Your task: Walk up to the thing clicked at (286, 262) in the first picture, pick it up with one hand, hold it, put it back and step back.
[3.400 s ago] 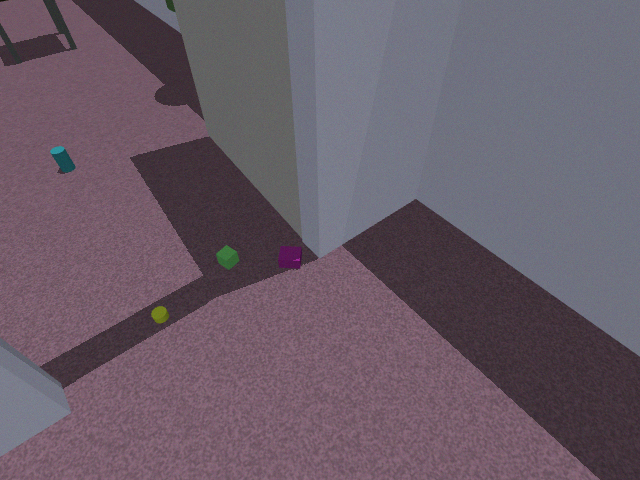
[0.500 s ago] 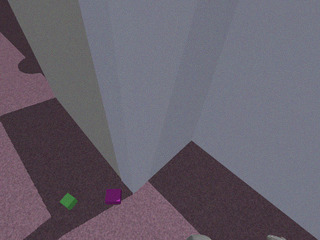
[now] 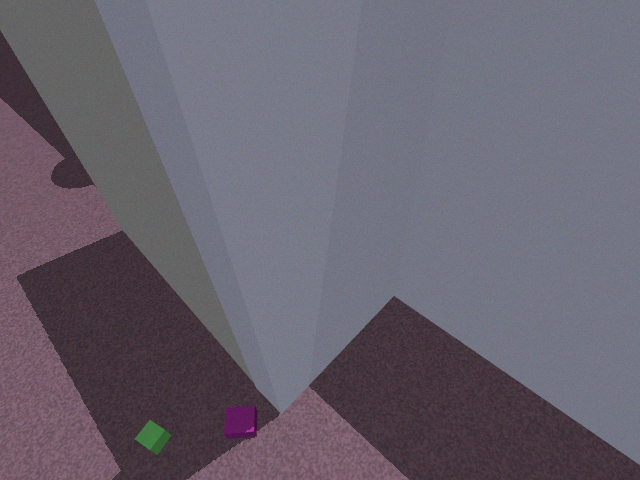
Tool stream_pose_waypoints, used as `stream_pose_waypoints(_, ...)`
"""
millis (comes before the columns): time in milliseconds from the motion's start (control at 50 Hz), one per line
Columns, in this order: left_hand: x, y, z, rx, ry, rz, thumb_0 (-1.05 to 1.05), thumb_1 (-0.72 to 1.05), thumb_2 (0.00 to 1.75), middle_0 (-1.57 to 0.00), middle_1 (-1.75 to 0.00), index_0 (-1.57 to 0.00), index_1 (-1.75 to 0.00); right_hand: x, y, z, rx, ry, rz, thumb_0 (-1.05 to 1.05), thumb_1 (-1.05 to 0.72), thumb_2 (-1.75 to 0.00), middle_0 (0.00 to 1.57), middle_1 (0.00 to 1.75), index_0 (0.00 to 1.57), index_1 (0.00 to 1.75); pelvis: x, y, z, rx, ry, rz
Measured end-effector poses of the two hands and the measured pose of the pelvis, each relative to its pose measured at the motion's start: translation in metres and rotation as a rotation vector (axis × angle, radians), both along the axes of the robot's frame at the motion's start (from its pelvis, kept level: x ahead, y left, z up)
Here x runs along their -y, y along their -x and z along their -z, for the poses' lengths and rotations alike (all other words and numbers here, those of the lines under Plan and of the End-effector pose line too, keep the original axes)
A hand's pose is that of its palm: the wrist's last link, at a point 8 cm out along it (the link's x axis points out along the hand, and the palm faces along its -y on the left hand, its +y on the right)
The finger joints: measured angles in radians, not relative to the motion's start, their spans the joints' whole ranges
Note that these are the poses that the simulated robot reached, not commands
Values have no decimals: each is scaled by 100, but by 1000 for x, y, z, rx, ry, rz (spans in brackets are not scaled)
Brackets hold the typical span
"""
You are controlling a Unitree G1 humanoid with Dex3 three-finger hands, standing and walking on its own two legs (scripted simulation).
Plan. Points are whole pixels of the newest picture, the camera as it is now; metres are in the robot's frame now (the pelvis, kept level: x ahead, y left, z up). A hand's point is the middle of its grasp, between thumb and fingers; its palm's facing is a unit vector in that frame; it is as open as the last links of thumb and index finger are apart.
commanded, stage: walk up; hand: left
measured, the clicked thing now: (241, 422) +0.43 +0.27 -0.74
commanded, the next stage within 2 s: stand in 0.86 s
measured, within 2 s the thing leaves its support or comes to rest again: neither
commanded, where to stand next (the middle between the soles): +0.06 +0.01 m, yaw +2 degrees
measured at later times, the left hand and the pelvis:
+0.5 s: hand out of the picture +0.09 +0.25 -0.14, palm faces -0.02 -0.95 -0.32, open 7.4 cm; pelvis +0.01 +0.00 +0.02, yaw +0 degrees
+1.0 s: hand out of the picture +0.11 +0.24 -0.14, palm faces -0.01 -0.94 -0.33, open 7.4 cm; pelvis +0.02 -0.01 +0.02, yaw +0 degrees
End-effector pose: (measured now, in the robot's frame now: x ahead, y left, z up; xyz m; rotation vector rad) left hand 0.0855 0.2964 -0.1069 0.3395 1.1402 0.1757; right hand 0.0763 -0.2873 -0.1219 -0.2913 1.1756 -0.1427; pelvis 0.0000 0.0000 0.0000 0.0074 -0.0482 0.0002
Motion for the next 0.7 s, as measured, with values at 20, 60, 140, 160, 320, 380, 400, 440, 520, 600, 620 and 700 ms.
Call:
stream_pose_waypoints(20,2,-5,0,8,6,1,1,90,90,-21,-30,-20,-30,1,0,-2,-2,3,2,1,-90,-90,20,30,21,30,0,-1,-1,1,0,0)
stream_pose_waypoints(60,5,-13,-1,22,18,4,1,90,90,-21,-30,-20,-30,3,1,-6,-7,13,7,1,-90,-90,20,30,21,30,1,-2,-3,2,2,2)
stream_pose_waypoints(140,8,-23,-1,30,36,6,1,90,90,-21,-30,-20,-30,9,2,-14,-17,37,18,1,-90,-90,20,30,21,30,1,-3,-8,1,5,2)
stream_pose_waypoints(160,9,-24,-1,28,39,6,1,90,90,-21,-30,-20,-30,11,2,-16,-20,43,21,1,-90,-90,20,30,21,30,1,-3,-9,0,5,3)
stream_pose_waypoints(320,7,-15,1,-36,43,-14,1,90,90,-21,-30,-20,-30,21,3,-23,-50,71,37,1,-90,-90,20,30,21,30,2,-6,-13,-9,7,3)
stream_pose_waypoints(380,5,-7,1,-66,37,-28,1,90,90,-21,-30,-20,-30,21,2,-22,-59,69,40,1,-90,-90,20,30,21,30,2,-8,-14,-9,8,1)
stream_pose_waypoints(400,5,-5,1,-74,35,-32,1,90,90,-21,-30,-20,-30,21,1,-21,-62,66,40,1,-90,-90,20,30,21,30,3,-9,-15,-9,8,1)
stream_pose_waypoints(440,4,0,1,-90,31,-41,1,90,90,-21,-30,-20,-30,19,-1,-20,-66,61,40,1,-90,-90,20,30,21,30,3,-10,-15,-10,8,1)
stream_pose_waypoints(520,2,7,0,-114,24,-57,1,90,90,-21,-30,-20,-30,15,-5,-17,-73,47,37,1,-90,-90,20,30,21,30,3,-13,-16,-11,9,-1)
stream_pose_waypoints(600,2,9,-1,-123,20,-69,1,90,90,-21,-30,-20,-30,12,-10,-15,-71,34,36,1,-90,-90,20,30,21,30,4,-16,-16,-11,9,-3)
stream_pose_waypoints(620,2,9,-1,-123,20,-70,1,90,90,-21,-30,-20,-30,11,-11,-15,-70,31,36,1,-90,-90,20,30,21,30,4,-17,-16,-11,9,-3)
stream_pose_waypoints(700,3,6,-1,-118,20,-74,1,90,90,-21,-30,-20,-30,9,-17,-15,-63,25,37,1,-90,-90,20,30,21,30,4,-19,-16,-10,9,-3)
